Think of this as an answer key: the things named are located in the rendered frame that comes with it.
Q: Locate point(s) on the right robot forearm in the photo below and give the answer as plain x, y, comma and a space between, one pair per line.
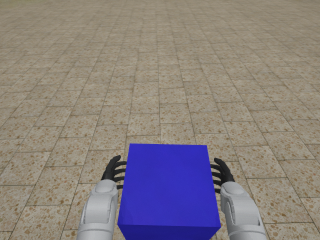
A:
243, 219

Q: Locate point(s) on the left robot forearm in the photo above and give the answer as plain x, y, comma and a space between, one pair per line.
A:
97, 219

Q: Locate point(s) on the robot left hand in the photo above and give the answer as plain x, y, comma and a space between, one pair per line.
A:
110, 172

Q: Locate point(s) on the robot right hand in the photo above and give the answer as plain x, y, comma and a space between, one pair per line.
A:
225, 173

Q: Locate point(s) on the carton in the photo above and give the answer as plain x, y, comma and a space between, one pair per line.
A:
168, 193

